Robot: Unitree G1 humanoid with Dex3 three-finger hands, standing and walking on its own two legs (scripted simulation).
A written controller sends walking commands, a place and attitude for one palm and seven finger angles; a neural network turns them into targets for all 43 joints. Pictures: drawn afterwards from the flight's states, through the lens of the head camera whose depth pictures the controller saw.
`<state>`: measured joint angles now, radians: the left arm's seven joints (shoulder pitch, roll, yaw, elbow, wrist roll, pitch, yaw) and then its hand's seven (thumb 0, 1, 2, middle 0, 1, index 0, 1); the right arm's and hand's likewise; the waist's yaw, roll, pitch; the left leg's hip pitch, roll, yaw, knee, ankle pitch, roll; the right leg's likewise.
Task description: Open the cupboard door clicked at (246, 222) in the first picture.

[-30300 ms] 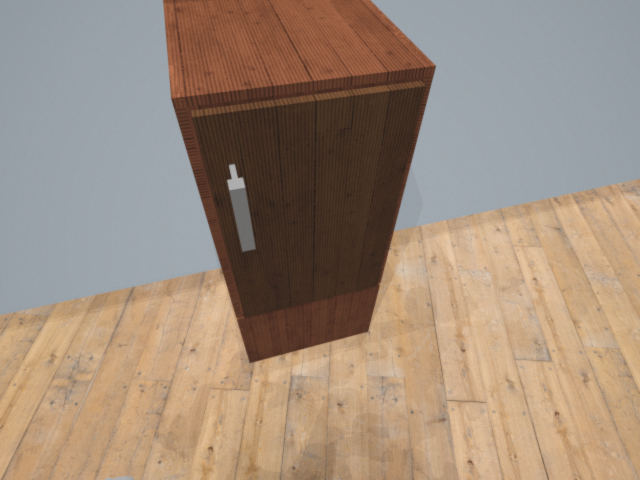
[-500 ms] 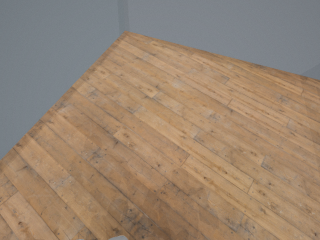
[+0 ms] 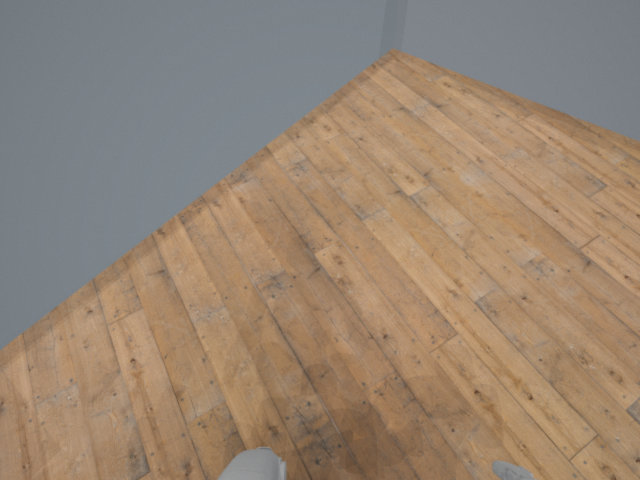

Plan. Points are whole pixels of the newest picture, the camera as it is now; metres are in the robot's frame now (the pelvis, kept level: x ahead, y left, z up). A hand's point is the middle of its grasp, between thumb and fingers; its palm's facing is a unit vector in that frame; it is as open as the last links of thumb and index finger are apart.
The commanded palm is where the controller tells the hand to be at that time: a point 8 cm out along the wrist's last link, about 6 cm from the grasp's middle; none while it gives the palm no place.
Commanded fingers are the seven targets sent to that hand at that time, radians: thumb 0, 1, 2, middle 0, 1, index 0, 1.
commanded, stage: turn to face it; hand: left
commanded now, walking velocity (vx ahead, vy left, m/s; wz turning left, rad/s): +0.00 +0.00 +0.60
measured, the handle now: out of the picture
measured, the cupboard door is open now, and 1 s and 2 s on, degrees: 48 48 48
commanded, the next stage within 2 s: none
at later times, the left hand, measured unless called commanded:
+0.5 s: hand out of the picture +0.06 +0.21 -0.16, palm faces +0.29 -0.91 -0.30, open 7.4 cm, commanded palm none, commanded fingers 0.00 0.90 0.90 -0.20 -0.30 -0.20 -0.30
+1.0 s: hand out of the picture -0.06 +0.19 -0.18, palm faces +0.60 -0.76 -0.25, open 7.4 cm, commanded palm none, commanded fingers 0.00 0.90 0.90 -0.20 -0.30 -0.20 -0.30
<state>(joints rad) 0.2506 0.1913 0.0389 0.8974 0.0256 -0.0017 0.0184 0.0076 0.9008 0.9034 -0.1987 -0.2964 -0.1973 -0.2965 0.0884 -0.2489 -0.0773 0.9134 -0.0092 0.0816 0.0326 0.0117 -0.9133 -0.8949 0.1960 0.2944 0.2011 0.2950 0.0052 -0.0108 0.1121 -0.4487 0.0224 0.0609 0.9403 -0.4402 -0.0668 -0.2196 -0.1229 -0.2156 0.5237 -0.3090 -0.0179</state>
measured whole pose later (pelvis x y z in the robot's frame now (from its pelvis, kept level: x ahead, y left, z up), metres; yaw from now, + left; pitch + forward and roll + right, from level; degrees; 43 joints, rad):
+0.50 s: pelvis +0.01 -0.03 -0.02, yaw +17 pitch +2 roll +1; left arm 0.14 0.23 0.06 0.85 0.02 0.01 0.01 0.01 0.90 0.90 -0.20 -0.30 -0.20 -0.30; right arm 0.18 -0.24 -0.08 0.92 -0.02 0.06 0.01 0.01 -0.91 -0.89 0.20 0.30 0.21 0.30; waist -0.02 0.03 0.08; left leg -0.42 -0.02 -0.09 0.70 -0.38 -0.03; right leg -0.32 -0.05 -0.05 0.61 -0.33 0.02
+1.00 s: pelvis +0.01 -0.03 -0.01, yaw +36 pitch +2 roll +0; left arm 0.18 0.27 0.08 0.92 0.02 0.06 0.00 0.01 0.90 0.90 -0.20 -0.30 -0.20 -0.30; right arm 0.13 -0.22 -0.05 0.89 -0.02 0.03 0.00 0.01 -0.91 -0.89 0.20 0.29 0.21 0.30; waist 0.01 -0.04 0.10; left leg -0.31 0.00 -0.01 0.54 -0.26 0.01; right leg -0.49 -0.09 -0.03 1.05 -0.44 0.08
